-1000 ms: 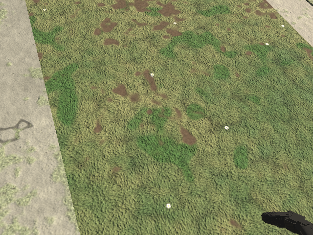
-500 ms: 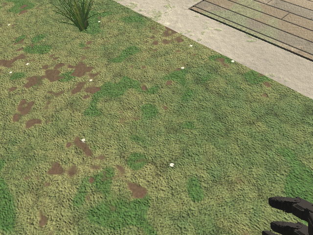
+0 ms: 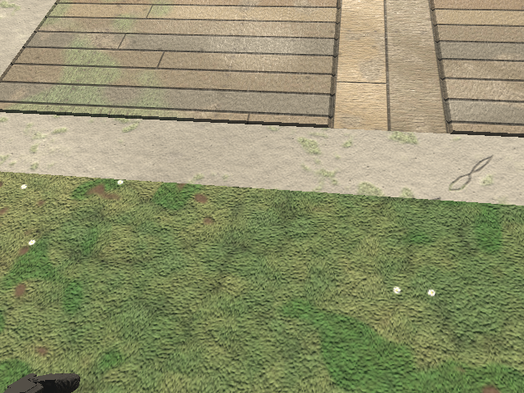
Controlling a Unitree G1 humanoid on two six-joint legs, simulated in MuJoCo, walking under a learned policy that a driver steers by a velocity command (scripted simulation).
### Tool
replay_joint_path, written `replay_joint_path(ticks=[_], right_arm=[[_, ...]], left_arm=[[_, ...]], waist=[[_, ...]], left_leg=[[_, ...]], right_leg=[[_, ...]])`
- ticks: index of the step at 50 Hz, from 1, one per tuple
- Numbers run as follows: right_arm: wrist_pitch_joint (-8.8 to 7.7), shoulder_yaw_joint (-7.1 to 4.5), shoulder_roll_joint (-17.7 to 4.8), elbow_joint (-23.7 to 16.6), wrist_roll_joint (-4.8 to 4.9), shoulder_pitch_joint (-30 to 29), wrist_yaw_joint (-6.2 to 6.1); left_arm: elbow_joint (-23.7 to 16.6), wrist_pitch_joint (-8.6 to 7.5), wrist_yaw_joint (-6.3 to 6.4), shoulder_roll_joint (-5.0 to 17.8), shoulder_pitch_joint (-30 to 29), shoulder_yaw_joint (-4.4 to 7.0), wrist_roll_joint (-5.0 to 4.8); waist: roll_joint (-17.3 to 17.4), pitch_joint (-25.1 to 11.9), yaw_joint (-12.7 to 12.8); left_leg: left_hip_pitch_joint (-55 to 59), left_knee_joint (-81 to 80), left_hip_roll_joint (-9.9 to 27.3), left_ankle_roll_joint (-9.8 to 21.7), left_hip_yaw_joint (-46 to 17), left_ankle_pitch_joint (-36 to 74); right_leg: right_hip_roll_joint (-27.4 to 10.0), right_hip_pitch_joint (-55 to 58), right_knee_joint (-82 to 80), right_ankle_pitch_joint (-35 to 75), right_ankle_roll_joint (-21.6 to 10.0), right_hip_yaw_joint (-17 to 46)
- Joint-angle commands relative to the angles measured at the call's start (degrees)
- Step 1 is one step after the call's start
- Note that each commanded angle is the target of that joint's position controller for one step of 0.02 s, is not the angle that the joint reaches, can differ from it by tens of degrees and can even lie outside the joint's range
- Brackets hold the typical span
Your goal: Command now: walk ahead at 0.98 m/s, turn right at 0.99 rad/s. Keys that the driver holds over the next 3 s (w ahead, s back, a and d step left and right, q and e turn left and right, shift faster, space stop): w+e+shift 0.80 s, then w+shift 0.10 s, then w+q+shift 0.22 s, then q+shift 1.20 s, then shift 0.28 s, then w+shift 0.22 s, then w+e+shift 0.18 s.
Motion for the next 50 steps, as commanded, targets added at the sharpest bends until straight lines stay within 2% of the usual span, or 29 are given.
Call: replay_joint_path(ticks=[1, 4, 6, 8, 9, 10, 11, 12, 13, 14, 15, 16, 18, 22, 24, 28, 30, 31, 32, 33, 34, 35, 36, 37, 38, 41, 43, 46, 50], right_arm=[[-1.84, 0.40, -4.3, -7.0, -0.30, -14.2, -0.16], [-1.34, -0.13, -7.7, -6.0, -0.01, -9.4, 0.05], [-0.51, -0.86, -11.9, -6.0, 0.28, -7.9, 0.31], [1.23, -1.66, -15.2, -6.8, 0.80, -8.5, 0.31], [1.63, -1.36, -14.4, -8.0, 0.91, -10.6, 0.10], [0.79, 1.03, -6.4, -7.7, -0.09, -9.5, 0.01], [-1.97, 4.02, 2.5, -12.9, -0.10, -2.0, 0.73], [-4.55, 3.40, -5.6, -14.8, 1.19, -8.2, 1.12], [-5.30, 2.79, -7.4, -16.2, 2.94, -15.3, 0.85], [-5.39, 3.41, -5.4, -15.8, 2.19, -16.1, 0.23], [-4.77, 3.61, -4.2, -14.7, 0.66, -14.7, -0.13], [-3.65, 3.38, -4.2, -13.9, 0.33, -11.8, 0.15], [-1.95, 3.11, -4.2, -13.5, -0.40, -12.5, 0.32], [-1.69, 4.53, 0.5, -17.9, -1.68, -26.1, 0.78], [-2.14, 4.68, 1.5, -19.6, -0.81, -29.8, 1.45], [-2.88, 2.51, -3.3, -20.8, 1.79, -30.1, 1.56], [-3.23, 0.76, -6.2, -19.6, 2.28, -23.4, 1.18], [-2.98, -0.72, -8.1, -17.4, 2.83, -12.1, 0.53], [-2.10, -0.89, -9.1, -15.1, 2.59, 3.3, -0.33], [-1.98, -1.20, -14.3, -13.5, -0.70, 5.4, 0.56], [-1.86, -0.41, -9.1, -14.6, -0.80, 2.0, 1.46], [-1.35, 0.42, -4.5, -15.4, 0.03, -2.1, 0.94], [-0.71, 0.72, -3.9, -14.2, -0.39, -3.9, 0.70], [-0.42, 0.78, -3.8, -12.8, -0.98, -4.4, 0.60], [-0.75, 1.16, -2.8, -11.5, -1.55, -5.4, 0.31], [-1.43, 2.10, 0.8, -8.0, 0.19, -5.1, 0.82], [-1.65, 1.99, -0.6, -6.5, 0.28, -4.2, 1.04], [-1.84, 1.97, -2.8, -5.1, -0.67, -2.4, 1.12], [-0.89, 2.65, -5.2, -1.0, 1.68, 6.1, 1.01]], left_arm=[[-2.9, 0.02, -1.23, -1.3, 3.8, -1.50, 0.38], [-4.2, -0.71, -2.57, -0.3, -3.5, -1.48, 0.66], [-4.5, -0.90, -3.02, 2.1, -3.1, -0.40, 0.18], [-2.3, -0.32, -2.82, 7.3, 8.8, 2.29, -1.07], [1.8, 0.19, -2.38, 11.5, 23.4, 4.87, -0.94], [5.3, 0.93, -1.38, 13.9, 28.7, 5.71, -1.53], [1.7, -0.32, -1.57, 18.1, 20.5, 4.95, -0.13], [-1.3, -1.94, -2.26, 12.8, 20.1, 3.98, 0.69], [-0.7, -3.36, -2.36, 10.7, 19.7, 3.53, 1.70], [-0.1, -4.51, -2.62, 9.7, 17.2, 3.12, 2.04], [-0.3, -5.05, -2.42, 8.4, 13.3, 2.64, 2.31], [-0.9, -5.25, -1.91, 7.3, 10.4, 2.21, 2.87], [-0.4, -5.10, -1.03, 4.6, 9.6, 1.27, 1.72], [2.2, -4.28, 1.36, 3.8, 13.0, 1.07, 0.83], [3.5, -3.76, 1.55, 5.0, 15.0, 1.67, 0.69], [5.6, -3.73, 2.07, 4.2, 16.2, 2.09, -0.17], [6.0, -2.91, 2.29, 4.5, 15.4, 2.56, 0.38], [5.3, -2.49, 1.78, 4.5, 13.6, 2.29, 1.74], [3.4, -2.42, 1.10, 1.0, 11.0, 0.69, 3.64], [1.4, -2.93, 0.57, -8.2, 25.9, -1.75, 0.01], [2.2, -2.65, 1.21, -2.5, 23.4, -2.00, -2.72], [1.7, -2.35, 1.39, 2.7, 14.8, -0.85, -1.54], [1.0, -2.22, 1.37, 4.0, 10.0, -0.41, 0.02], [-0.3, -2.36, 1.06, 3.5, 6.2, -0.29, 1.37], [-0.8, -2.05, 0.52, 2.4, 6.2, -0.17, 0.88], [-2.1, -0.58, 0.09, -1.5, 5.1, -0.95, -0.52], [-3.2, -0.69, -0.28, -3.2, 3.3, -1.75, 0.06], [-3.9, -1.77, -0.88, -2.6, -1.2, -2.14, 0.41], [-7.7, -4.31, -3.21, -3.3, -13.4, -3.06, 1.53]], waist=[[3.1, 5.2, 7.6], [-0.7, 6.9, 4.3], [2.8, 4.1, 6.0], [8.1, -3.5, 13.7], [6.9, -10.3, 21.0], [-4.7, -7.3, 19.9], [-24.3, -15.3, 6.8], [-12.8, -22.0, 11.5], [-4.8, -12.2, 11.5], [4.3, -7.2, 8.1], [7.1, -4.9, 5.1], [4.4, -3.9, 2.4], [3.1, -0.5, 1.9], [2.3, 4.0, 7.0], [0.7, 3.3, 9.5], [-3.7, 2.5, 9.2], [-5.7, -1.2, 5.1], [-6.1, -8.2, -1.4], [-4.8, -19.7, -8.3], [27.4, -30.7, 1.9], [28.7, -25.9, 0.3], [19.1, -15.7, -1.9], [8.3, -10.2, -1.5], [4.5, -5.7, -0.6], [5.5, -3.4, 1.4], [6.8, 0.0, 3.2], [4.7, 2.6, 4.0], [2.1, 6.7, 4.0], [-0.4, 9.6, 1.4]], left_leg=[[-8.9, -15.0, 15.2, 9.7, -4.4, 9.8], [-4.5, -15.3, 12.8, 7.7, 3.4, 17.4], [1.7, -9.0, 13.8, 7.0, 5.1, 47.7], [4.2, 10.5, 15.2, 7.0, 5.5, 73.5], [-4.3, 28.9, 14.4, 6.5, 4.6, 73.3], [-21.8, 54.1, 6.5, 3.0, 2.6, 19.3], [-43.0, 74.6, -3.6, 2.1, -8.0, -17.5], [-46.4, 72.1, -1.0, 4.9, -19.0, -10.0], [-48.3, 67.9, 0.1, 5.9, -17.9, -5.6], [-44.7, 62.0, 2.5, 5.8, -18.5, -2.7], [-38.8, 57.0, 4.7, 5.2, -19.2, -0.4], [-34.9, 54.2, 5.6, 4.1, -20.2, 1.1], [-32.7, 46.3, 6.2, 2.0, -19.1, 1.4], [-28.8, 23.4, 2.3, -1.5, -13.8, 18.2], [-22.8, 15.1, -0.1, -1.7, -12.2, 24.7], [-19.8, 8.1, 0.3, -1.3, -16.6, 24.3], [-14.0, 8.9, 0.0, 0.0, -15.6, 17.6], [-2.6, 10.6, 0.5, 1.2, -14.1, 14.6], [19.0, 18.7, 7.3, 2.6, -19.7, 5.0], [37.3, 4.0, 23.7, 12.9, -56.6, -21.5], [33.0, -4.5, 25.1, 13.0, -67.9, -40.5], [23.7, -5.4, 22.2, 11.1, -56.9, -34.3], [15.4, -4.9, 19.8, 9.8, -47.0, -21.5], [8.3, -4.7, 17.8, 9.6, -39.2, -11.4], [3.2, -5.3, 16.4, 9.4, -33.5, -5.0], [-0.8, -7.8, 15.0, 9.6, -23.4, 2.2], [-2.7, -10.1, 15.7, 10.9, -19.8, 5.8], [-5.2, -14.0, 14.1, 11.9, -12.5, 12.3], [-1.2, -18.1, 14.3, 12.6, -10.1, 23.5]], right_leg=[[-4.3, 1.2, -6.1, 11.4, 0.4, 4.1], [-0.8, 6.7, -18.9, 18.7, -1.7, -2.9], [4.4, 13.1, -22.0, 15.6, -3.6, -8.3], [9.9, 27.0, -21.3, 5.7, -6.1, -11.3], [12.4, 47.0, -25.7, 6.1, -8.8, -10.2], [9.3, 59.3, -28.5, 7.2, -11.2, 0.1], [-1.9, 69.4, -43.2, -10.2, -23.0, 37.6], [-6.8, 69.4, -55.6, -28.2, -22.6, 53.0], [-6.9, 60.8, -59.7, -28.2, -19.7, 52.5], [-5.8, 51.0, -59.2, -22.3, -17.9, 48.3], [-3.0, 42.3, -56.9, -15.5, -16.5, 41.2], [-0.3, 36.3, -56.3, -12.1, -16.7, 36.5], [2.5, 30.5, -57.8, -5.8, -16.6, 29.5], [8.5, 23.4, -57.4, 6.5, -13.2, 19.2], [8.8, 21.1, -57.6, 2.9, -10.9, 19.1], [5.8, 30.2, -52.9, 1.7, -8.8, 25.1], [4.7, 36.1, -45.5, 16.4, -7.4, 26.1], [6.8, 36.0, -33.6, 26.0, -5.3, 23.6], [8.2, 25.1, -14.8, 21.7, -3.4, 21.2], [16.0, 5.6, 8.4, -18.0, -0.6, 16.3], [9.7, -2.6, 14.8, -12.2, -0.4, 12.7], [7.8, -4.2, 15.3, -6.9, -0.2, 9.3], [5.7, -2.1, 13.1, -4.2, -0.2, 7.8], [3.7, 0.0, 9.7, -3.1, -0.5, 7.5], [1.4, 2.6, 7.2, -1.9, -0.8, 8.4], [-1.5, 1.0, 4.2, -2.8, -1.8, 7.2], [-1.2, -2.2, 1.8, 1.0, -1.5, 7.7], [1.6, -2.9, -8.7, 10.5, -0.9, 7.2], [3.8, 3.1, -27.5, 17.4, -1.9, -1.6]])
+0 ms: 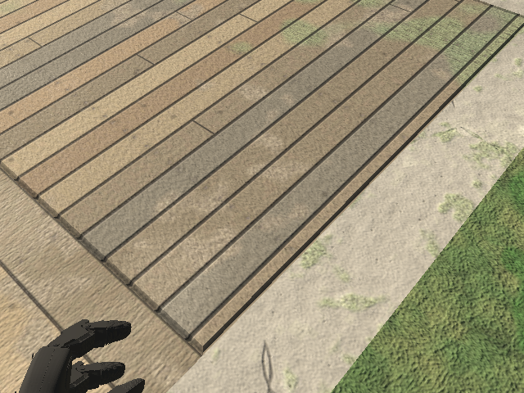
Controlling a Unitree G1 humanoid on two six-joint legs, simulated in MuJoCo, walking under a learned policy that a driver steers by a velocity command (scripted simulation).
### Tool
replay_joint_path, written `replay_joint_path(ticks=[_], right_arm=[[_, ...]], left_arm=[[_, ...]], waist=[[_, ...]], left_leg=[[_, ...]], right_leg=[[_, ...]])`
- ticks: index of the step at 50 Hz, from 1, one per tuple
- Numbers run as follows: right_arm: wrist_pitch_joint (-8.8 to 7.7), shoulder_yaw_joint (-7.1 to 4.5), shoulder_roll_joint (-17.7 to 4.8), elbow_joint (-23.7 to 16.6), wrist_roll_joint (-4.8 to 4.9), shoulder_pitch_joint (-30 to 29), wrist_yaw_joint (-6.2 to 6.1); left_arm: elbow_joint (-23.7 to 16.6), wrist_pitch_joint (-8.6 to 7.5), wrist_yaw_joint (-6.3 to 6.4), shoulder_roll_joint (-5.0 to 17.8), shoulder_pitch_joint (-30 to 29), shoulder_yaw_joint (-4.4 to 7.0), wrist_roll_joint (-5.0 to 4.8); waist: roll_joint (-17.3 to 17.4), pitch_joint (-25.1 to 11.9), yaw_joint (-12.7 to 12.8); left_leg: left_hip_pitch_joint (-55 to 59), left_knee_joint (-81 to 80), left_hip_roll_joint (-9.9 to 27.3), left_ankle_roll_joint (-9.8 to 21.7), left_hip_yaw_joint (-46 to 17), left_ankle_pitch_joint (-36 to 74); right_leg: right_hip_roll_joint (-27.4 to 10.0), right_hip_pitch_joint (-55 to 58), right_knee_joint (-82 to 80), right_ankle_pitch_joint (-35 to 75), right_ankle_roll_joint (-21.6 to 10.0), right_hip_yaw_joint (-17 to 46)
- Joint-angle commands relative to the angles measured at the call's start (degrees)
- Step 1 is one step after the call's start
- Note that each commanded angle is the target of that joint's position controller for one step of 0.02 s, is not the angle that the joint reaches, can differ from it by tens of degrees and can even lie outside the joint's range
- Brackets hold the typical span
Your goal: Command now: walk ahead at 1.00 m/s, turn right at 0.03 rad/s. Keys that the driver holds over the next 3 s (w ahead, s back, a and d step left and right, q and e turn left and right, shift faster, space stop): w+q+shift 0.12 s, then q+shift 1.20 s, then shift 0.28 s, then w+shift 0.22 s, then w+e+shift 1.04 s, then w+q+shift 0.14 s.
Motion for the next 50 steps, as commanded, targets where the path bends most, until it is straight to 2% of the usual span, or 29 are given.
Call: replay_joint_path(ticks=[1, 3, 4, 5, 6, 7, 8, 9, 10, 11, 12, 14, 17, 20, 23, 25, 26, 27, 28, 29, 30, 31, 34, 36, 39, 43, 47, 49, 50], right_arm=[[-0.60, -0.56, -9.4, -3.1, 1.18, -2.2, -0.10], [-0.08, -0.59, -12.3, -2.4, 0.55, -2.0, -0.63], [0.31, -0.57, -13.4, -1.7, 0.10, -1.7, -0.92], [0.85, -0.44, -14.1, -1.4, -0.16, -3.8, -1.17], [0.55, 0.52, -11.6, -2.9, -1.05, -5.2, -1.43], [-0.32, 3.23, 0.9, -5.2, -0.61, 4.5, -0.95], [-1.41, 2.24, -4.5, -5.3, 1.94, 0.2, -0.99], [-1.23, 0.93, -6.4, -7.8, 3.56, -6.8, -1.51], [-0.77, 1.02, -5.4, -8.5, 2.61, -9.6, -1.97], [0.13, 0.68, -4.6, -8.1, 1.35, -9.7, -2.10], [1.64, 0.26, -3.9, -7.5, 1.28, -7.7, -1.90], [4.59, 0.03, -1.5, -7.7, 2.03, -6.5, -1.57], [5.74, 0.56, 0.1, -11.0, 0.76, -12.5, -0.66], [5.48, 0.23, -1.7, -11.1, -0.48, -14.7, 1.90], [6.31, -1.67, -6.3, -11.9, -0.28, -13.0, 3.38], [6.76, -4.21, -11.1, -11.2, 0.02, -5.6, 2.80], [6.82, -5.65, -13.5, -10.1, 0.21, -0.3, 1.80], [6.37, -5.82, -17.3, -11.0, 0.65, -6.6, 0.66], [4.73, -5.19, -19.9, -16.7, -2.53, -13.5, 1.28], [3.86, -5.00, -17.2, -20.1, -1.78, -16.0, 2.39], [3.38, -4.55, -15.0, -20.1, -0.31, -17.1, 2.43], [3.45, -4.01, -12.7, -19.9, 0.91, -18.3, 1.91], [4.72, -3.55, -10.8, -21.0, -0.01, -20.5, -0.55], [5.69, -4.17, -12.0, -21.2, 0.20, -19.2, -1.75], [7.42, -4.66, -13.0, -21.8, 0.74, -19.1, -3.17], [8.59, -4.35, -11.5, -22.6, 0.57, -20.3, -3.47], [8.83, -4.27, -10.6, -23.5, 0.53, -21.3, -2.78], [8.94, -3.81, -9.6, -24.2, 1.06, -22.6, -2.55], [9.02, -2.80, -6.2, -23.6, 0.65, -18.0, -2.27]], left_arm=[[-6.4, -2.73, -1.90, 0.8, -8.9, -0.45, 0.35], [-6.6, -3.14, -1.92, 4.1, -7.0, 1.13, 0.25], [-5.6, -2.82, -1.25, 7.2, -0.6, 2.64, 0.11], [-2.8, -2.28, -0.19, 9.9, 11.6, 4.32, -0.26], [0.8, -1.25, 1.28, 12.8, 24.8, 5.63, 0.11], [1.9, -1.91, 1.61, 18.3, 25.4, 5.97, 2.76], [1.8, -2.44, 1.34, 13.1, 26.7, 4.79, 3.65], [2.8, -2.91, 1.08, 9.2, 22.4, 3.51, 3.72], [3.7, -3.35, 0.87, 7.3, 18.7, 3.08, 3.14], [4.5, -3.77, 0.76, 5.2, 15.5, 2.88, 3.14], [4.8, -4.08, 0.82, 3.1, 12.7, 2.65, 3.35], [5.2, -4.45, 1.20, 1.5, 6.9, 2.57, 2.58], [5.6, -4.52, 2.82, 4.6, 1.1, 3.47, 1.79], [6.1, -3.80, 4.11, 7.9, 2.1, 4.44, 0.60], [6.0, -2.45, 4.28, 10.6, 1.8, 5.28, -1.08], [5.3, -0.95, 3.99, 11.1, 0.5, 5.59, -1.92], [5.0, -0.59, 3.62, 9.3, 0.1, 4.97, -1.51], [4.7, -0.43, 2.82, 2.1, 4.7, 3.14, 1.92], [4.2, -0.77, 2.17, 3.6, 16.2, 2.76, 1.98], [4.2, -1.26, 1.93, 9.7, 13.1, 3.37, 1.33], [2.8, -1.29, 2.25, 10.8, 7.0, 3.70, 0.73], [3.1, -0.92, 3.11, 9.7, 4.3, 3.51, 1.80], [3.3, 0.39, 3.38, 8.6, 2.0, 3.48, 2.46], [3.9, 0.46, 3.27, 5.9, 1.0, 2.79, 2.36], [4.7, 1.10, 3.36, 5.1, 0.3, 2.64, 1.64], [4.6, 1.19, 3.30, 5.3, -1.9, 2.91, 1.48], [5.0, -0.33, 2.59, 6.9, -1.2, 3.90, 1.35], [6.4, -0.83, 2.41, 8.2, 2.5, 4.84, 1.23], [5.9, -0.41, 2.69, 10.8, 2.1, 5.37, 1.70]], waist=[[0.4, 9.4, 4.1], [5.8, 4.2, 7.5], [9.9, -1.2, 11.9], [12.0, -7.3, 19.6], [11.1, -15.3, 25.3], [-9.2, -27.2, 15.0], [-10.1, -31.5, 17.7], [-7.6, -18.8, 16.3], [-3.7, -11.1, 13.8], [-2.1, -8.3, 10.8], [-3.1, -7.4, 7.9], [-4.1, -4.2, 4.5], [-3.5, 1.5, 3.0], [-1.3, -2.5, 4.6], [-2.1, -5.2, 2.3], [-1.6, -8.7, -2.3], [2.2, -9.6, -5.5], [21.4, -3.1, 2.5], [23.5, -15.0, 10.0], [12.5, -20.4, 6.3], [6.4, -14.5, 6.0], [0.2, -10.7, 7.0], [1.7, -9.4, 8.5], [1.2, -10.5, 8.0], [2.7, -12.3, 7.5], [8.4, -9.4, 6.2], [12.4, -8.8, 5.8], [11.5, -8.9, 7.6], [2.6, -11.6, 5.0]], left_leg=[[-11.2, -9.7, 16.5, 11.3, -9.7, 33.1], [-6.3, -2.4, 17.7, 10.7, -8.6, 59.6], [-5.0, 5.7, 18.0, 10.0, -8.9, 69.9], [-11.0, 19.1, 16.5, 8.4, -7.4, 72.5], [-27.5, 37.4, 13.5, 6.2, -8.7, 55.8], [-43.3, 60.2, 3.2, 3.9, -12.7, -2.2], [-45.4, 67.8, 2.7, 3.7, -19.2, -5.8], [-50.7, 69.9, 4.4, 2.4, -17.7, -3.6], [-50.8, 67.6, 6.8, 1.5, -16.1, -1.4], [-48.5, 65.1, 8.7, 0.8, -15.5, 0.0], [-44.0, 63.8, 10.3, 0.4, -15.4, 0.9], [-40.9, 60.1, 11.4, -0.4, -14.2, 0.5], [-41.3, 45.8, 11.4, -1.3, -11.4, 9.2], [-33.7, 30.2, 7.1, 0.3, -6.6, 27.5], [-29.6, 27.8, 4.0, 3.4, -3.8, 23.7], [-20.0, 26.6, 0.1, 6.7, -1.7, 19.1], [-11.2, 22.1, -0.7, 8.6, -4.4, 22.7], [-10.3, 20.0, 4.9, 11.6, -17.9, 54.2], [0.3, 13.3, 17.5, 26.7, -50.7, 47.0], [0.7, 5.1, 20.0, 26.7, -56.9, 29.6], [-3.8, 4.1, 17.9, 23.8, -52.8, 20.0], [-9.2, 4.6, 15.6, 20.7, -48.5, 16.8], [-19.0, 6.8, 10.1, 17.1, -38.1, 30.2], [-19.2, 8.8, 8.3, 16.1, -35.6, 38.2], [-19.7, 9.7, 7.1, 14.2, -36.6, 32.9], [-22.9, 9.7, 4.4, 11.4, -38.5, 18.9], [-21.5, 13.1, 3.7, 10.0, -43.2, 19.5], [-23.7, 17.7, 0.9, 7.6, -42.8, 12.9], [-28.7, 27.2, -3.5, 5.2, -36.9, -7.5]], right_leg=[[2.2, 7.6, -11.6, 4.0, -0.5, -4.9], [6.2, 16.6, -14.6, -0.7, -1.2, -6.4], [7.7, 25.4, -15.1, -3.9, -2.2, -5.8], [8.2, 41.8, -17.8, -3.1, -3.1, -5.8], [0.7, 64.8, -13.1, -6.3, -3.4, 2.1], [-16.4, 79.5, -19.5, -21.4, -9.0, 31.3], [-18.4, 74.9, -30.4, -17.1, -10.0, 42.7], [-17.4, 66.7, -30.6, -1.8, -9.4, 32.2], [-16.0, 57.4, -29.5, 16.0, -9.1, 21.4], [-13.8, 50.1, -29.7, 23.2, -8.2, 13.8], [-12.4, 43.8, -31.3, 26.0, -7.4, 7.9], [-11.9, 36.1, -35.8, 24.1, -7.1, 0.9], [-10.2, 29.5, -39.9, 24.0, -6.1, -8.5], [-6.4, 34.1, -36.6, 22.5, -4.2, -15.4], [-8.5, 40.4, -28.3, 31.7, -2.1, -15.8], [-7.9, 39.8, -13.0, 36.4, 0.1, -16.0], [-5.2, 33.7, 0.7, 24.0, 2.8, -15.0], [5.0, 21.7, 18.6, -32.0, 6.2, -13.5], [13.1, 7.7, 33.9, -40.0, 8.9, -1.7], [10.9, 6.9, 34.2, -34.6, 7.4, 6.0], [9.5, 5.2, 29.9, -29.4, 6.1, 6.3], [7.5, 5.8, 25.6, -25.9, 5.9, 6.6], [6.6, 14.2, 12.9, -22.8, 6.3, 7.3], [8.3, 15.4, 5.2, -21.0, 7.9, 6.0], [9.8, 16.2, -0.9, -14.9, 9.7, 6.6], [10.8, 19.0, -8.6, -10.8, 9.8, 7.1], [10.6, 24.9, -20.3, -10.9, 8.3, 7.7], [7.7, 33.1, -32.4, -2.1, 6.5, 6.9], [-3.0, 41.0, -33.8, -0.7, 2.0, 15.2]])
Over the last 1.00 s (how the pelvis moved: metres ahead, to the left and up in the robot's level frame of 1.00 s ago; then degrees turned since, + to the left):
0.82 -0.29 -0.01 -53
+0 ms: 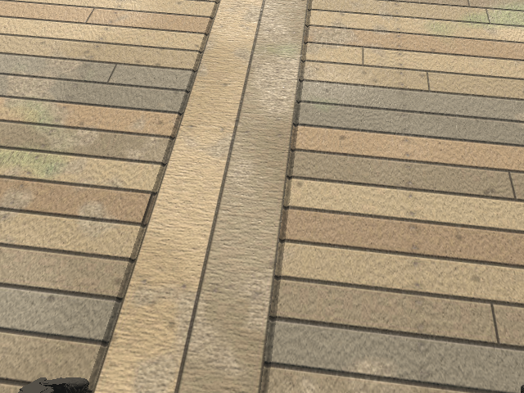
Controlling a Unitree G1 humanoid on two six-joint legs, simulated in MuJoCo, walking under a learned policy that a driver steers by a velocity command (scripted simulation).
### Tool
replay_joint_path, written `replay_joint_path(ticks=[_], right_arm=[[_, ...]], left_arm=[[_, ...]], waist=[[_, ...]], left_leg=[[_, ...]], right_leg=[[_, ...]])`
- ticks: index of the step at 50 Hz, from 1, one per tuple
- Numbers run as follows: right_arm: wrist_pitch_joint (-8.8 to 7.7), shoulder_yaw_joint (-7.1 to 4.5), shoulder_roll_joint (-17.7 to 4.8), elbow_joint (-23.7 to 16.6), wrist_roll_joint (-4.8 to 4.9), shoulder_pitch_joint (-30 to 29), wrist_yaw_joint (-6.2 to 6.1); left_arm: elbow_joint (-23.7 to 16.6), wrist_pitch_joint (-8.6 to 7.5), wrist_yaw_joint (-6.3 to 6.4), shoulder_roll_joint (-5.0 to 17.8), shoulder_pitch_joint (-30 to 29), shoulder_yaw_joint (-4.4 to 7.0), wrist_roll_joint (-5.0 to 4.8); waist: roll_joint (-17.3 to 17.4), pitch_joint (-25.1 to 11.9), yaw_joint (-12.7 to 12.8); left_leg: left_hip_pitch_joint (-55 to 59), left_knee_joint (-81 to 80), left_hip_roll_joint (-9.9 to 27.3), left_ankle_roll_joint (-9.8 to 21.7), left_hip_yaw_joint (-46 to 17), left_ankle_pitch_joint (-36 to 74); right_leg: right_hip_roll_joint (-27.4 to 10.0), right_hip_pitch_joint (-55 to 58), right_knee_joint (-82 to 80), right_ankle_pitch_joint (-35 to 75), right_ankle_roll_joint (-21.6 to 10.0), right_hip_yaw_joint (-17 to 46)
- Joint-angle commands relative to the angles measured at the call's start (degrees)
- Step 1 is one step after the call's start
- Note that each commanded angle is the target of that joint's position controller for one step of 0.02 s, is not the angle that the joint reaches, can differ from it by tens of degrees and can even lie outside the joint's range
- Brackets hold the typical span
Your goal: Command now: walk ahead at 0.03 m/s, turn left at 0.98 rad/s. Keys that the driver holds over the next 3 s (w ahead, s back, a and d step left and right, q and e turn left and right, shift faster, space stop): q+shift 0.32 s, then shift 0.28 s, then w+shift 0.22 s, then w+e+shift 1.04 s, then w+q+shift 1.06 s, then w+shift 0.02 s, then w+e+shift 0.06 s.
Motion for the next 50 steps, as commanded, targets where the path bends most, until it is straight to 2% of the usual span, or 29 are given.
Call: replay_joint_path(ticks=[1, 2, 3, 4, 5, 7, 9, 11, 17, 20, 22, 23, 24, 25, 26, 27, 28, 29, 30, 31, 32, 33, 34, 36, 40, 46, 48, 49, 50], right_arm=[[-0.63, -0.31, -2.6, -4.8, 0.18, 5.1, 0.61], [-1.30, -1.72, -8.1, -4.4, -0.56, 5.1, 1.02], [-1.18, -2.54, -10.5, -3.0, -0.17, 4.3, 1.17], [-0.65, -2.58, -9.9, -2.0, -0.11, 4.5, 1.02], [-0.18, -2.21, -8.7, -1.7, -0.32, 5.1, 0.94], [-0.06, -1.29, -6.5, -2.4, 0.26, 4.1, 1.32], [-0.41, -0.59, -5.2, -3.8, 0.65, 1.0, 1.27], [-0.57, -0.28, -4.7, -4.5, 0.49, -0.7, 1.30], [-0.25, 0.51, -2.5, -4.4, -0.23, -1.3, 1.94], [0.42, 0.41, -2.3, -4.2, -0.49, -0.9, 2.21], [0.77, 0.03, -2.3, -2.7, -0.56, 2.2, 2.51], [0.78, -0.66, -4.1, -1.4, -0.71, 4.9, 2.24], [0.51, -1.96, -8.8, -0.9, -0.65, 7.7, 1.40], [-0.21, -2.16, -13.3, -2.6, -1.95, 5.2, 0.87], [-1.50, -1.40, -9.5, -2.6, -3.11, 5.9, 1.34], [-2.48, -0.52, -7.7, -1.2, -3.09, 4.2, 1.44], [-3.02, -0.31, -6.6, -0.6, -2.31, 1.1, 1.28], [-3.14, 0.25, -5.2, -0.4, -1.53, -1.2, 1.03], [-3.18, 0.83, -4.5, -0.2, -1.52, -2.5, 0.74], [-3.24, 0.94, -3.9, 0.8, -1.27, -0.3, 0.57], [-3.50, 0.93, -3.6, 1.8, -0.80, 2.1, 0.65], [-3.96, 0.89, -4.1, 2.5, -0.53, 3.2, 0.86], [-4.52, 0.83, -4.9, 2.9, -0.75, 3.3, 0.98], [-5.73, 0.62, -5.7, 3.8, -1.16, 3.9, 0.96], [-7.39, 0.29, -6.6, 5.3, -0.20, 5.8, 1.44], [-8.30, -0.13, -7.0, 6.8, 0.05, 6.7, 2.39], [-8.20, -0.05, -6.5, 6.8, -0.11, 5.4, 2.48], [-8.19, 0.35, -5.4, 6.4, -0.66, 4.3, 2.41], [-8.45, 1.29, -2.8, 5.5, -1.76, 3.3, 2.21]], left_arm=[[-4.2, -0.06, 0.47, 11.4, -1.2, 2.84, 2.09], [-4.7, -0.10, 0.56, 9.3, -1.2, 2.80, 2.61], [-5.6, 0.03, 1.02, 6.4, -2.5, 2.03, 1.96], [-5.9, 0.50, 1.56, 5.2, -3.6, 1.66, 1.25], [-6.1, 0.88, 2.12, 5.1, -3.8, 1.45, 0.66], [-5.7, 1.47, 2.82, 5.3, -2.4, 1.14, 1.06], [-5.1, 1.86, 3.01, 6.1, 0.7, 1.36, 1.57], [-4.6, 2.11, 2.83, 7.0, 2.8, 1.70, 1.68], [-4.2, 2.25, 1.06, 9.4, 2.0, 2.87, 0.99], [-3.2, 1.94, -0.26, 10.1, 2.6, 3.20, -0.62], [-2.7, 1.73, -0.63, 9.9, 1.6, 3.10, -2.32], [-1.5, 1.57, -0.75, 7.9, 3.9, 2.47, -2.69], [-1.4, 1.37, -1.01, 4.5, 5.9, 1.30, -0.65], [-4.3, 1.25, -0.91, 2.5, 5.5, 0.11, 2.13], [-3.9, 1.68, -0.20, 6.7, 1.5, 1.48, 1.10], [-3.9, 2.11, 0.06, 7.0, 1.0, 1.66, -0.43], [-2.8, 2.44, 0.57, 6.2, 2.4, 1.65, -0.58], [-2.3, 2.74, 1.01, 6.9, 2.9, 1.82, 0.06], [-1.8, 2.94, 1.02, 6.8, 4.0, 1.86, 0.37], [-1.1, 2.69, 0.48, 6.6, 6.5, 1.76, 0.28], [-1.0, 2.28, -0.25, 5.9, 6.8, 1.48, -0.29], [-1.6, 1.83, -0.75, 5.4, 4.9, 1.17, -0.82], [-2.6, 1.33, -1.02, 5.5, 2.3, 0.99, -1.17], [-3.3, -0.05, -1.47, 5.3, 0.3, 0.74, -1.23], [-3.1, -2.11, -2.07, 4.1, 0.3, 0.06, -1.38], [-3.9, -2.47, -2.92, 2.9, 1.6, -1.59, -2.24], [-2.9, -2.27, -2.79, 3.1, 5.7, -1.61, -2.15], [-1.0, -2.11, -2.51, 4.2, 11.4, -0.95, -2.13], [2.3, -2.13, -2.21, 7.5, 21.7, 0.84, -2.25]], waist=[[-13.8, -10.3, -3.7], [-13.1, -8.6, -2.7], [-9.0, -7.4, -2.1], [-6.4, -6.1, -2.0], [-5.9, -5.2, -1.5], [-6.0, -4.0, -0.3], [-7.4, -4.7, 2.2], [-7.8, -6.1, 3.7], [-8.2, -7.8, 3.6], [-8.8, -8.6, 2.7], [-8.5, -9.2, -0.1], [-5.9, -9.8, -0.9], [5.2, -11.5, -0.5], [18.9, -12.5, 0.8], [10.8, -15.2, -3.9], [9.7, -12.5, -2.4], [8.3, -10.5, -0.7], [8.2, -9.1, 0.1], [8.4, -9.0, 1.1], [8.2, -11.4, 1.2], [8.4, -11.4, 0.2], [9.8, -9.2, -0.9], [10.6, -6.2, -1.6], [9.5, -3.2, -1.7], [8.0, -1.5, -2.0], [6.1, 0.3, -1.4], [4.3, -0.7, 1.1], [2.8, -2.6, 3.8], [-2.0, -7.0, 8.1]], left_leg=[[-10.5, 16.2, 0.2, -1.0, 5.5, -24.9], [-15.0, 26.4, 5.6, -3.5, 7.3, -21.2], [-15.1, 30.2, 8.1, -4.6, 8.7, -16.6], [-15.5, 32.6, 9.3, -5.4, 9.9, -12.9], [-16.7, 36.1, 10.3, -6.1, 11.4, -10.2], [-18.1, 37.4, 12.4, -7.0, 15.9, -7.6], [-20.3, 33.9, 14.9, -8.0, 18.2, -6.5], [-20.9, 30.5, 16.9, -8.8, 18.7, -6.7], [-10.8, 16.8, 18.2, -7.4, 22.4, -6.2], [-4.5, 7.7, 15.7, -5.3, 24.2, -7.7], [3.1, -5.0, 14.0, -2.3, 25.0, -0.7], [11.2, -12.0, 13.3, -0.2, 23.7, 7.2], [23.3, -12.8, 21.5, 3.2, 12.0, 27.8], [26.4, -10.9, 36.4, 15.3, -5.2, 40.9], [22.4, -11.7, 36.6, 19.5, -2.3, 40.3], [19.3, -12.2, 32.5, 16.7, 3.8, 36.2], [17.7, -12.5, 28.7, 13.3, 7.5, 30.7], [16.2, -12.7, 27.5, 11.6, 9.0, 30.3], [13.6, -12.8, 26.4, 11.4, 10.8, 33.7], [14.5, -15.0, 25.4, 11.4, 11.2, 21.1], [15.4, -18.3, 24.9, 11.2, 9.6, 1.3], [15.3, -21.6, 25.3, 11.1, 6.5, -12.8], [14.7, -24.1, 26.4, 11.0, 3.7, -18.5], [15.1, -25.7, 27.6, 10.8, 2.5, -18.3], [13.3, -26.3, 28.1, 10.9, 3.9, -17.2], [11.2, -25.9, 30.0, 9.0, 10.9, -16.5], [9.2, -22.5, 28.8, 7.3, 15.5, -14.9], [5.7, -16.4, 26.5, 6.1, 19.6, -9.4], [0.5, -0.6, 22.2, 4.0, 25.5, 3.4]], right_leg=[[-22.1, 16.6, -10.1, 13.0, -13.2, 20.6], [-25.8, 14.2, -10.9, 10.2, -16.7, 24.6], [-22.7, 12.8, -10.0, 6.1, -15.5, 18.1], [-19.1, 11.7, -9.6, 2.0, -13.4, 12.3], [-17.6, 11.5, -9.5, 1.6, -12.7, 8.9], [-16.1, 11.1, -10.6, 5.5, -13.3, 2.8], [-16.8, 15.2, -11.2, 8.2, -14.6, -0.3], [-18.7, 19.1, -11.4, 10.4, -15.8, -1.9], [-20.9, 17.2, -10.9, 14.0, -15.3, -10.8], [-22.0, 17.4, -7.7, 19.6, -14.6, -12.1], [-21.7, 16.1, -2.7, 19.6, -11.8, -13.7], [-19.7, 11.5, 2.0, 15.7, -8.3, -16.2], [-14.7, -0.6, 13.8, -0.5, -3.1, -20.4], [-7.6, -16.6, 27.6, -29.1, 1.8, -19.8], [-7.8, -16.7, 37.8, -29.9, 2.4, -11.8], [-8.4, -16.7, 39.7, -26.1, 1.7, -10.2], [-8.9, -16.6, 37.9, -21.9, 1.4, -9.3], [-8.9, -16.3, 36.7, -18.1, 1.8, -9.2], [-8.0, -13.2, 37.6, -15.1, 2.3, -9.8], [-7.6, -12.2, 36.6, -11.8, 2.3, -10.9], [-8.0, -12.9, 33.7, -9.1, 1.8, -11.4], [-8.1, -14.7, 29.8, -7.4, 1.2, -11.5], [-8.3, -16.3, 26.0, -6.5, 0.4, -10.8], [-8.5, -17.1, 19.4, -5.1, -1.0, -9.7], [-8.4, -14.2, 12.1, -4.4, -2.2, -10.1], [-9.1, -9.8, 9.3, -5.5, -6.3, -12.8], [-7.9, -3.2, 7.8, -5.2, -8.3, -15.3], [-5.6, 4.7, 7.8, -6.5, -9.2, -17.4], [-4.1, 17.0, 7.8, -8.8, -10.6, -15.8]])
Over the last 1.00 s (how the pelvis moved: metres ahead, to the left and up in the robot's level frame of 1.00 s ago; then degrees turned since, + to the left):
0.58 0.02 0.01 49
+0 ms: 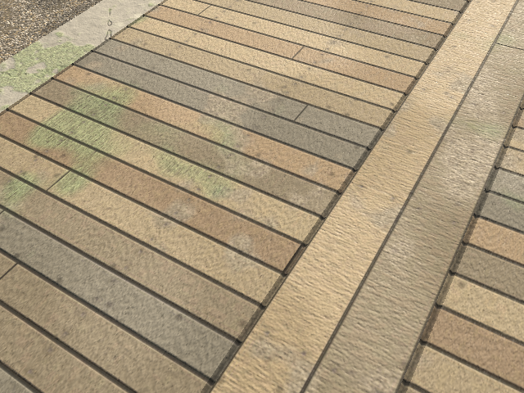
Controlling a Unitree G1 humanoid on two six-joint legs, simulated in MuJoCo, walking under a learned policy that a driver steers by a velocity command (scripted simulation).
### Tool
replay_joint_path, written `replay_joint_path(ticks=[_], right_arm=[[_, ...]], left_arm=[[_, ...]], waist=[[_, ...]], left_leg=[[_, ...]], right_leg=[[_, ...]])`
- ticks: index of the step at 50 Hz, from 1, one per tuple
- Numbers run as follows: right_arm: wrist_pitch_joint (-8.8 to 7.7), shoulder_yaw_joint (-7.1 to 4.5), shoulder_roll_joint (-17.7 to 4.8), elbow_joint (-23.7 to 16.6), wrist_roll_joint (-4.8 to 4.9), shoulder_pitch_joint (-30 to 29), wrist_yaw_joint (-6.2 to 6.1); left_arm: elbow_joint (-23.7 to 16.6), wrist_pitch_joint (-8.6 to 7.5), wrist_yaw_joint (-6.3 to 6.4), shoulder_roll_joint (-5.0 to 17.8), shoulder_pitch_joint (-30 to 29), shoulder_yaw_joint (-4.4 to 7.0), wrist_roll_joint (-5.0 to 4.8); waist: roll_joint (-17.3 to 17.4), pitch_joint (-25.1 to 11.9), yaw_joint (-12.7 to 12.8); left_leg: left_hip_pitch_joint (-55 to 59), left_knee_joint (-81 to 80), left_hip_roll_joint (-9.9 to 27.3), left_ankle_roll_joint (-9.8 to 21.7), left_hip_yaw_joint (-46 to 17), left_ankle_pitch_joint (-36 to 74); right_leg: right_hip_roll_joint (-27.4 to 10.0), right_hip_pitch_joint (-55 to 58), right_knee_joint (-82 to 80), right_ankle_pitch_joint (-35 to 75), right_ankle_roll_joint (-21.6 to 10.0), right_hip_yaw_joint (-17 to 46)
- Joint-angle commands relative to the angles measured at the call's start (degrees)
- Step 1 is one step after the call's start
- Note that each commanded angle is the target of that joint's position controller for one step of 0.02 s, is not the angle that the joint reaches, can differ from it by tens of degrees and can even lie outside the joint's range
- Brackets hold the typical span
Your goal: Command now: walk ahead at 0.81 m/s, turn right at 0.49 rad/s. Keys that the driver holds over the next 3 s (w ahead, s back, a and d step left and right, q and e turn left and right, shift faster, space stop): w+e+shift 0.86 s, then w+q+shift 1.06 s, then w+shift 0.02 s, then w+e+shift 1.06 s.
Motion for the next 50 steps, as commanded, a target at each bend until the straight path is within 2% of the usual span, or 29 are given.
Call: replay_joint_path(ticks=[1, 2, 3, 5, 8, 12, 14, 18, 20, 21, 22, 23, 24, 25, 27, 28, 30, 32, 35, 38, 40, 42, 43, 44, 45, 46, 47, 48, 50], right_arm=[[-2.43, 0.20, -2.0, -9.7, -1.34, -9.1, -0.58], [-4.26, 0.91, -1.2, -11.9, -1.01, -11.7, -0.84], [-5.73, 0.29, -4.5, -12.5, 1.17, -13.9, 0.00], [-6.86, 0.71, -3.9, -11.6, -0.11, -13.6, 0.47], [-5.71, 0.11, -3.8, -11.1, -1.21, -13.4, 0.85], [-5.24, 1.12, -0.9, -13.4, -1.11, -22.4, 1.19], [-5.67, 1.48, 0.3, -14.8, -0.57, -27.4, 1.70], [-6.02, -0.03, -3.0, -15.5, 0.98, -29.4, 1.68], [-6.01, -1.91, -6.6, -14.1, 1.31, -21.7, 0.84], [-5.50, -3.05, -8.4, -12.0, 1.83, -10.6, -0.05], [-4.33, -3.53, -10.0, -9.7, 1.62, 4.9, -1.14], [-4.07, -3.97, -14.3, -7.2, -0.49, 8.2, -0.26], [-4.21, -3.12, -8.7, -8.0, -0.65, 6.6, 0.21], [-3.73, -2.40, -4.9, -8.0, -0.16, 2.7, -0.42], [-2.90, -2.20, -3.9, -5.1, -1.64, 0.2, -0.65], [-3.16, -1.69, -2.7, -4.2, -2.55, -1.7, -0.85], [-3.49, -1.08, 0.0, -2.5, -1.33, -4.5, -0.56], [-3.67, -1.32, -1.1, -1.5, -0.26, -7.1, -0.46], [-4.07, -2.18, -5.0, -1.6, -0.95, -10.3, -0.86], [-3.87, -2.89, -8.6, -0.4, -0.71, -6.2, -0.98], [-3.19, -3.51, -12.3, 0.0, -0.58, -4.1, -0.82], [-1.57, -4.35, -15.9, -0.6, -0.10, -4.2, -0.92], [-1.06, -4.49, -16.3, -1.7, 0.13, -6.0, -1.04], [-1.77, -2.93, -12.0, -1.2, 0.00, -5.6, -1.20], [-3.46, 0.72, -0.4, -2.1, -2.29, 1.3, -0.51], [-5.80, 1.43, -3.3, -3.9, 1.15, 7.2, 0.34], [-6.16, 0.15, -9.1, -3.3, 3.82, -1.9, -0.03], [-5.84, 0.53, -7.5, -5.1, 4.22, -6.9, -0.63], [-3.72, 1.07, -5.1, -2.6, 2.48, -4.4, -1.09]], left_arm=[[3.5, -0.45, 0.83, 17.0, 23.0, 5.56, 0.20], [1.6, -1.28, 0.16, 15.8, 23.4, 4.73, 0.51], [-0.3, -1.84, 0.14, 12.3, 19.2, 3.70, 1.17], [-1.9, -1.59, 0.34, 9.3, 16.4, 2.74, 1.39], [-2.9, -0.86, 1.56, 5.1, 13.2, 1.25, 1.39], [-1.8, -0.50, 3.80, 6.1, 14.3, 1.70, 0.92], [-0.3, -0.37, 4.27, 6.2, 17.1, 1.92, 0.23], [1.7, -0.01, 4.68, 6.0, 18.1, 2.32, -0.75], [1.5, 0.79, 4.66, 7.2, 16.9, 2.95, 0.08], [0.3, 1.41, 4.33, 8.5, 14.0, 3.14, 1.37], [-2.2, 1.35, 3.85, 5.7, 11.2, 2.14, 3.39], [-4.5, 0.35, 3.26, -4.6, 22.4, -0.60, 0.86], [-3.7, 0.30, 3.56, 0.7, 20.3, -0.39, -2.23], [-4.4, 0.35, 3.59, 5.0, 12.5, 0.73, -2.20], [-6.5, 0.31, 3.00, 4.9, 3.0, 1.04, 0.62], [-7.3, 0.93, 2.39, 3.6, 3.7, 1.17, 0.07], [-8.5, 2.78, 1.97, 0.7, 3.2, 0.69, -1.22], [-10.3, 3.78, 1.69, -0.8, 1.3, -0.03, -0.72], [-11.3, 3.36, 0.61, 0.7, -1.1, -0.16, 0.01], [-12.3, 2.47, -0.84, 2.0, -8.1, 0.07, 0.52], [-12.8, 2.13, -1.37, 4.2, -8.7, 1.09, 0.20], [-11.1, 2.68, -1.21, 8.9, 0.9, 3.46, -0.98], [-8.0, 3.32, -0.85, 12.5, 13.1, 5.59, -1.00], [-3.9, 4.24, 0.32, 14.4, 23.6, 6.97, -1.04], [-4.1, 4.13, 0.85, 16.9, 19.2, 6.13, -0.54], [-7.6, 2.48, 0.55, 14.5, 16.2, 4.85, 1.46], [-7.3, 1.20, 0.14, 10.5, 16.5, 4.61, 1.81], [-5.8, -0.22, -0.13, 10.5, 13.7, 4.23, 1.87], [-5.5, -2.20, -0.02, 6.3, 5.3, 2.72, 3.61]], waist=[[-18.8, -2.3, 11.3], [-19.6, -3.8, 11.0], [-12.2, -0.6, 10.0], [-2.6, 2.0, 7.1], [-5.1, 7.0, 3.2], [-5.5, 10.2, 4.6], [-6.4, 10.1, 6.5], [-9.1, 8.7, 5.6], [-11.3, 2.7, 1.1], [-12.0, -4.9, -5.4], [-10.3, -16.9, -12.1], [19.6, -29.6, -3.7], [22.5, -25.4, -5.3], [15.9, -13.4, -7.0], [0.7, -1.2, -5.3], [2.9, 1.1, -2.2], [4.2, 4.9, 0.3], [3.3, 9.1, 2.2], [1.4, 11.3, 3.7], [-3.6, 12.6, 0.8], [-0.9, 10.2, 2.0], [4.7, 3.3, 8.9], [5.3, -2.8, 15.2], [-1.9, -5.1, 18.9], [-24.3, -5.1, 8.7], [-22.2, -22.3, 5.9], [-7.8, -14.3, 10.2], [-1.0, -3.2, 7.6], [2.4, 2.0, 1.8]], left_leg=[[-34.7, 37.1, -1.4, 1.3, 5.2, 14.6], [-50.2, 49.6, -7.1, 1.0, -5.9, -3.5], [-57.5, 53.9, -3.1, 2.7, -9.3, -0.8], [-54.2, 48.1, 0.4, 3.6, -9.5, 5.6], [-44.3, 35.7, 1.1, 0.9, -8.7, 12.6], [-35.8, 18.2, -3.6, -2.5, -5.2, 25.5], [-29.7, 11.2, -5.5, -2.6, -4.4, 29.3], [-22.3, 2.9, -5.5, -1.2, -7.5, 29.4], [-12.1, 3.4, -6.8, 0.7, -5.9, 22.4], [1.0, 5.2, -4.9, 2.3, -6.1, 20.3], [23.3, 12.1, 3.6, 4.7, -13.2, 9.7], [43.2, 1.8, 20.7, 14.5, -48.0, -17.8], [39.4, -6.3, 20.6, 13.7, -57.1, -29.0], [30.7, -7.0, 18.2, 11.3, -45.5, -22.3], [12.9, -8.0, 14.2, 9.7, -29.2, 1.3], [7.0, -9.2, 13.5, 10.0, -24.9, 5.7], [1.1, -12.2, 13.0, 10.0, -17.6, 8.9], [-3.9, -15.1, 14.0, 10.0, -11.6, 13.9], [-7.5, -18.3, 10.9, 8.4, 0.0, 19.0], [-3.8, -19.2, 8.1, 6.2, 8.1, 26.2], [1.9, -14.1, 8.9, 5.2, 10.0, 52.9], [6.4, 2.6, 10.4, 5.1, 10.6, 80.5], [0.8, 17.9, 10.6, 5.1, 9.6, 84.1], [-14.3, 39.1, 6.2, 2.7, 8.2, 54.2], [-31.1, 65.0, -4.5, 1.5, 4.4, -9.2], [-39.8, 70.3, -4.9, 2.8, -10.0, -8.0], [-40.7, 67.2, -2.1, 4.3, -10.9, -1.5], [-41.7, 62.2, -0.1, 4.6, -9.8, 1.7], [-34.1, 56.1, 5.2, 4.9, -11.7, 7.9]], right_leg=[[-8.0, 33.2, -11.8, -20.7, -11.5, 26.6], [-14.2, 39.8, -23.8, -34.1, -16.2, 51.6], [-16.6, 39.5, -24.2, -32.9, -15.5, 50.7], [-13.3, 31.9, -22.2, -22.3, -13.7, 41.1], [-7.5, 19.5, -25.3, -10.7, -11.9, 31.1], [-2.3, 9.7, -26.5, 3.9, -9.9, 23.0], [-2.1, 7.6, -26.7, 5.2, -8.8, 22.8], [-4.8, 15.0, -23.0, 14.5, -6.0, 26.2], [-4.3, 18.9, -12.7, 36.3, -3.9, 25.9], [-2.3, 16.1, 0.3, 42.5, -2.0, 24.0], [-0.2, 4.6, 17.9, 33.8, -1.1, 23.7], [7.6, -15.8, 40.7, -12.9, 1.3, 19.3], [3.4, -22.7, 48.4, -12.2, 1.3, 17.3], [0.7, -26.4, 48.7, -7.5, 1.2, 14.2], [-3.3, -22.5, 44.1, -3.8, 1.0, 11.9], [-5.3, -19.8, 42.8, -2.7, 1.0, 12.6], [-7.8, -19.8, 41.2, -4.6, 1.2, 11.9], [-9.5, -22.5, 39.1, -3.4, 2.0, 11.2], [-9.1, -20.1, 30.0, 9.5, 2.9, 8.9], [-5.4, -14.2, 16.3, 19.2, 0.7, 2.1], [-0.2, -7.6, 12.0, 18.0, -1.4, -3.0], [5.0, 3.6, 13.3, 9.3, -3.8, -6.0], [7.0, 19.3, 12.3, 6.7, -6.0, -5.6], [4.7, 38.8, 7.0, 10.5, -8.8, 2.5], [-2.7, 45.8, 4.1, 13.9, -12.3, 21.3], [-15.9, 52.8, -14.3, -17.1, -21.6, 52.3], [-15.8, 44.0, -21.1, -26.5, -17.3, 53.4], [-15.3, 32.4, -22.8, -23.7, -14.9, 48.4], [-12.3, 16.6, -20.7, -12.3, -11.6, 34.8]])
Over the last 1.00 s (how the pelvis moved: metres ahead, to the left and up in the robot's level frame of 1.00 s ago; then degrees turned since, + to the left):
0.15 0.02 0.00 25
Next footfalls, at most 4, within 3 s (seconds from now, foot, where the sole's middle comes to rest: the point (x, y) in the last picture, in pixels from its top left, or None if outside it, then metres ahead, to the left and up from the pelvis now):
0.44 left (278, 379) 0.55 0.01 -0.76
0.88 right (441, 303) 0.74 -0.45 -0.76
1.36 left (477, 191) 1.14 -0.68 -0.76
1.78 right None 1.41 -1.04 -0.76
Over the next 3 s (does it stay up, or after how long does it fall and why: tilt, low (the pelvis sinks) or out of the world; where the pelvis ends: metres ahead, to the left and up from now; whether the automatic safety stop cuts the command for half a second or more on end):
stays up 2.27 -1.11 0.01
